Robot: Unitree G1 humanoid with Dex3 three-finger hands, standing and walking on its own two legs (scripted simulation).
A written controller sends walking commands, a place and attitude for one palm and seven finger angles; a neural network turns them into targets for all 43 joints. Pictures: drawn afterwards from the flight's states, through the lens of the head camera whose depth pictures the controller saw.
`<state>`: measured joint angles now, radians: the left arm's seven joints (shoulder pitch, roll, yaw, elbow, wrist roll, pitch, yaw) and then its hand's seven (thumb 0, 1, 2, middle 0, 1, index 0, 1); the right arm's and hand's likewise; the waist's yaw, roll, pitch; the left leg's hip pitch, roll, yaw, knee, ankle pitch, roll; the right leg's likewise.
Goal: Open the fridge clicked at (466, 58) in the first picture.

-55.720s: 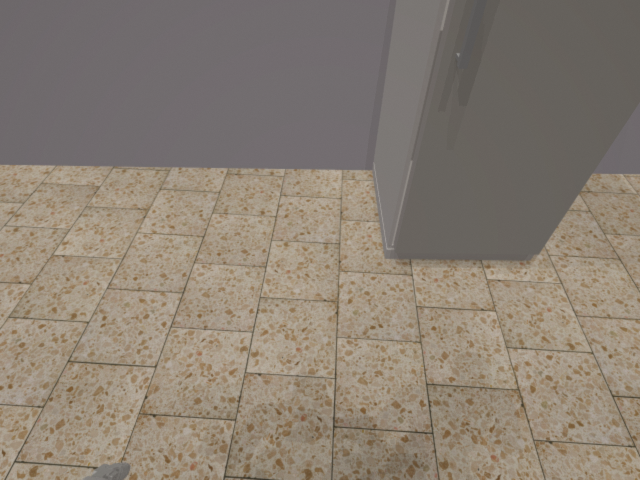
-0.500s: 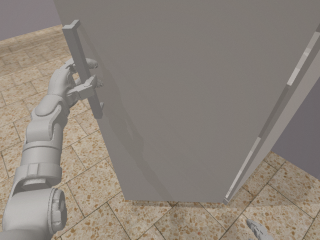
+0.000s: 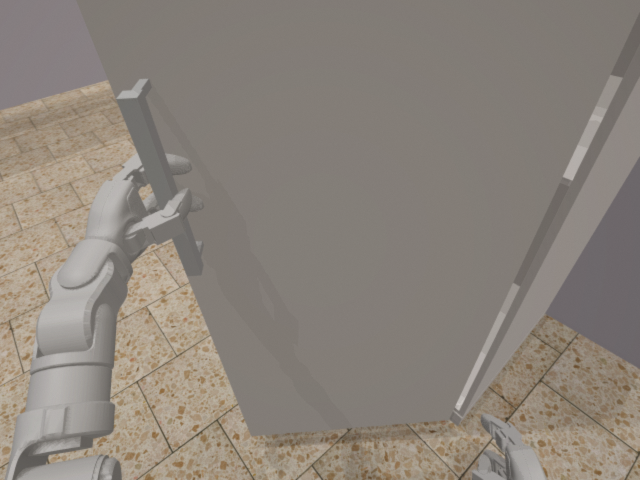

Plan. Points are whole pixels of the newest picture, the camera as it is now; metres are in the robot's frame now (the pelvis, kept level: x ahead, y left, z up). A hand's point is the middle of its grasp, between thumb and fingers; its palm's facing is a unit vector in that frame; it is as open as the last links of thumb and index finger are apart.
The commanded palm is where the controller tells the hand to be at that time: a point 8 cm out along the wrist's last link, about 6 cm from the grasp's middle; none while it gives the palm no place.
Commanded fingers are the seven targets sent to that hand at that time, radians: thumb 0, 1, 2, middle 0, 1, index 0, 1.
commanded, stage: walk backward, drawing the door open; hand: left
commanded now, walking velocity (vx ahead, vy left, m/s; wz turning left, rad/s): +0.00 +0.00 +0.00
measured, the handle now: (172, 189) +0.41 +0.21 +0.20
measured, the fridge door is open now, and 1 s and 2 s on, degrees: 51 74 99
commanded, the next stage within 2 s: none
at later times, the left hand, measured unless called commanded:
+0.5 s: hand (176, 285) +0.26 +0.16 +0.19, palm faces +0.14 -0.96 -0.22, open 6.8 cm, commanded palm +0.22 +0.21 +0.20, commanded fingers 0.00 0.90 0.90 -0.45 -1.40 -0.45 -1.40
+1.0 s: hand (212, 386) +0.16 +0.10 +0.18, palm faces +0.32 -0.92 -0.24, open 7.2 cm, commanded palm +0.11 +0.14 +0.20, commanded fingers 0.00 0.90 0.90 -0.45 -1.40 -0.45 -1.40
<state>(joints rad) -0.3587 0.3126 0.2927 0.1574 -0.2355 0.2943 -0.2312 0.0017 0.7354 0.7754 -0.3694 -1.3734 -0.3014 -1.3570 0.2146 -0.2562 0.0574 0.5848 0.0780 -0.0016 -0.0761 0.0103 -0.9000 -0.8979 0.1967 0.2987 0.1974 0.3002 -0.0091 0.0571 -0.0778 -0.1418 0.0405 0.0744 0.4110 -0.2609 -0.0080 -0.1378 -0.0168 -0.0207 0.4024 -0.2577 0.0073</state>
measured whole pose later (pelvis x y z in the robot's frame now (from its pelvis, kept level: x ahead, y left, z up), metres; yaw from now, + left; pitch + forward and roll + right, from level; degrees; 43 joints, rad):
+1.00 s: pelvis -0.09 -0.11 -0.01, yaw +18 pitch +2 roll +0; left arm 0.00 0.26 0.05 -0.46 -0.02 0.00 0.05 -0.10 0.66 0.73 -0.42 -1.40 -0.16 -1.20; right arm 0.21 -0.15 0.00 0.64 -0.03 -0.07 -0.08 0.01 -0.90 -0.90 0.19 0.30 0.20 0.30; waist -0.06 0.01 0.07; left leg -0.30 0.04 -0.12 0.52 -0.25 -0.07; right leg -0.54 0.05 -0.01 1.00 -0.40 0.02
